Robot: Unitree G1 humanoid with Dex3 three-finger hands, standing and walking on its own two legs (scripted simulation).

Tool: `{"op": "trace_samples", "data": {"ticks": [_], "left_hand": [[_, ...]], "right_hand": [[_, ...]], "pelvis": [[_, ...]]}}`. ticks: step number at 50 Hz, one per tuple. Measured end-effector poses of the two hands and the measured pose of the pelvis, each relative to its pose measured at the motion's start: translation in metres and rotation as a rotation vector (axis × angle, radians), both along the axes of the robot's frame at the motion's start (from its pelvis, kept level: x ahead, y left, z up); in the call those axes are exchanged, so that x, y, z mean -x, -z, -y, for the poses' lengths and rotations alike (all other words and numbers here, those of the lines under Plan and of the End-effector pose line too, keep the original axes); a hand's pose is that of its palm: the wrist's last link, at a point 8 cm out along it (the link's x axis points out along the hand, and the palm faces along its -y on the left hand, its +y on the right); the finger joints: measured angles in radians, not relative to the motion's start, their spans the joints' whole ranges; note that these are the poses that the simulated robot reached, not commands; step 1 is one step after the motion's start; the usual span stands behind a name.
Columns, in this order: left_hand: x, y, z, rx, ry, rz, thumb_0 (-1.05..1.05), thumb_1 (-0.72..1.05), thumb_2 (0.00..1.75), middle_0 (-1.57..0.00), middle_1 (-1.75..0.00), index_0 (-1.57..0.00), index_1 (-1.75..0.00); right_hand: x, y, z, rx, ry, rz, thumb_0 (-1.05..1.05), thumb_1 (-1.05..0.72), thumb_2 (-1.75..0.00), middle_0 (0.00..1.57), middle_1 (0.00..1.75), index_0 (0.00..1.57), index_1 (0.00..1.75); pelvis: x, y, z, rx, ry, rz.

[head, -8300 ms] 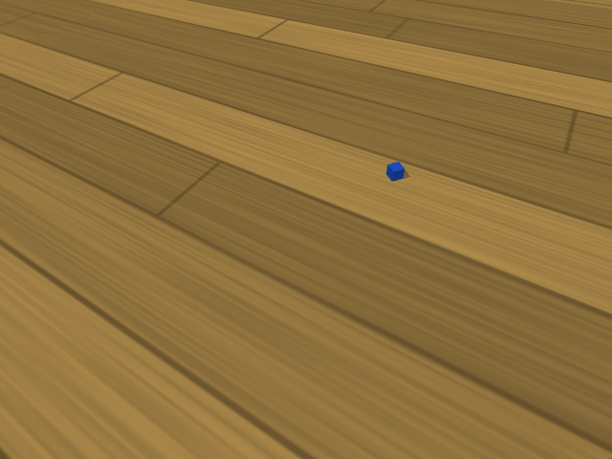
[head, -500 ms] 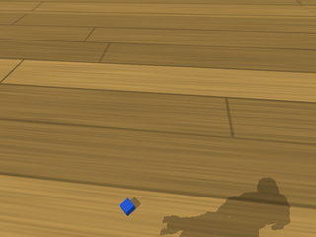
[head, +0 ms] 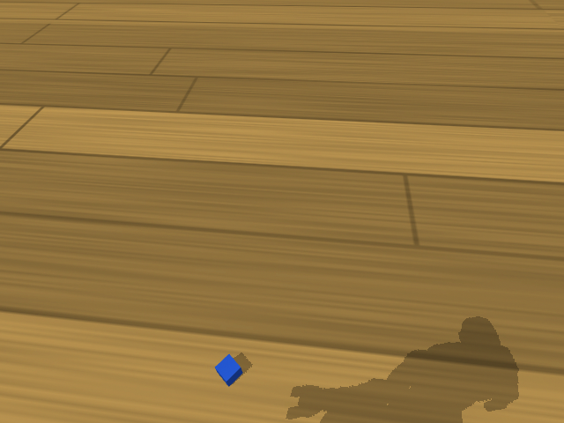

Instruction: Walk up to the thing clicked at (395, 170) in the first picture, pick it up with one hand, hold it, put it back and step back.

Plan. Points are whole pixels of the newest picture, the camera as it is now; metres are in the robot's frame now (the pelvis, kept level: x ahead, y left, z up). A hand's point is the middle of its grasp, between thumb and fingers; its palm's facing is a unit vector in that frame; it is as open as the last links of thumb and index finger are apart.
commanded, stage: stand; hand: left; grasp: from above
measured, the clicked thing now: (229, 370) +0.42 +0.22 -0.75
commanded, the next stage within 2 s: rise first in 0.52 s
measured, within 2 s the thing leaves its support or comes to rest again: neither
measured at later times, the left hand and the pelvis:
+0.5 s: hand out of the picture +0.07 +0.25 -0.16, palm faces -0.04 -0.94 -0.35, open 7.4 cm; pelvis +0.00 +0.00 +0.00, yaw +0 degrees
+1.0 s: hand out of the picture +0.14 +0.26 -0.19, palm faces -0.09 -0.90 -0.42, open 11.1 cm; pelvis -0.02 +0.00 -0.03, yaw +0 degrees
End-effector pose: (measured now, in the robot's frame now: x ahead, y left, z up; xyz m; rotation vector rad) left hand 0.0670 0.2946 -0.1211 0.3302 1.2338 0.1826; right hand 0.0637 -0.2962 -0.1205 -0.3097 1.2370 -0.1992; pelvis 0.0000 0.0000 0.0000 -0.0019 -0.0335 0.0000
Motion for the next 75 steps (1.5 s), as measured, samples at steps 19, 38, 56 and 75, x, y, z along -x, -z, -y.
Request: {"op": "trace_samples", "data": {"ticks": [19,38,56,75], "left_hand": [[-0.002,0.000,-0.002,-0.003,0.001,0.000,0.01,0.90,0.90,-0.20,-0.30,-0.20,-0.30],[-0.041,0.007,0.003,0.014,-0.039,0.108,0.01,0.76,0.91,-0.22,-0.41,-0.20,-0.42],[-0.050,0.049,-0.005,-0.113,0.076,0.043,0.00,-0.23,0.79,-0.29,-0.81,-0.29,-0.82],[-0.061,0.120,-0.022,-0.371,0.233,-0.002,0.00,-0.28,0.69,-0.37,-0.80,-0.37,-0.80]], "right_hand": [[-0.003,0.000,-0.002,-0.002,-0.002,0.004,0.01,-0.90,-0.89,0.21,0.30,0.20,0.30],[-0.011,0.002,-0.018,-0.016,-0.006,0.113,0.01,-0.91,-0.90,0.20,0.30,0.20,0.30],[-0.026,0.031,-0.048,-0.063,-0.025,0.268,0.01,-0.91,-0.89,0.21,0.30,0.20,0.30],[-0.077,0.094,-0.059,-0.033,-0.145,0.396,0.01,-0.90,-0.89,0.21,0.30,0.20,0.30]], "pelvis": [[-0.002,0.000,-0.001,0.000,0.001,0.000],[0.012,0.009,0.000,0.001,-0.015,-0.076],[0.020,0.054,-0.007,0.016,-0.006,-0.248],[0.032,0.128,-0.008,0.028,-0.019,-0.429]]}}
